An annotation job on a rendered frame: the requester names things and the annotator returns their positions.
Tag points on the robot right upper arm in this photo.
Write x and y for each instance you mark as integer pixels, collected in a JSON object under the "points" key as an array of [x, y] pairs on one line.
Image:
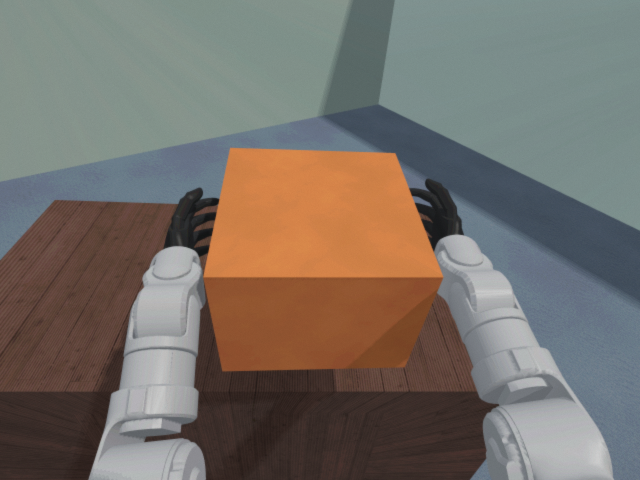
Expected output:
{"points": [[550, 439]]}

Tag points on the robot left upper arm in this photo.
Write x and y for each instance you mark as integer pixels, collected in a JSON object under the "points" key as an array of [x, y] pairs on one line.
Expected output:
{"points": [[173, 459]]}

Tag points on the pedestal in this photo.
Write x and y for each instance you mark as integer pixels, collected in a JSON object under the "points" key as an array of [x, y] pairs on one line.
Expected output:
{"points": [[67, 287]]}

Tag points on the robot left hand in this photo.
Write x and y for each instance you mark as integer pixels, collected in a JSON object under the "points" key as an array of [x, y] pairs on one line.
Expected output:
{"points": [[180, 231]]}

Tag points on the robot left forearm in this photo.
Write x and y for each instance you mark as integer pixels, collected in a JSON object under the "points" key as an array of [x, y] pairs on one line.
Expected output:
{"points": [[156, 394]]}

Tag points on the robot right hand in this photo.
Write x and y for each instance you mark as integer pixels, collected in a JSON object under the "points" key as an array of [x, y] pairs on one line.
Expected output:
{"points": [[443, 212]]}

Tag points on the carton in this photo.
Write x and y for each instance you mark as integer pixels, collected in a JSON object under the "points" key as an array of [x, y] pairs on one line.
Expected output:
{"points": [[317, 260]]}

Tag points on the robot right forearm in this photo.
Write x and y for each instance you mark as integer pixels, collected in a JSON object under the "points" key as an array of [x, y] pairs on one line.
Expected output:
{"points": [[509, 366]]}

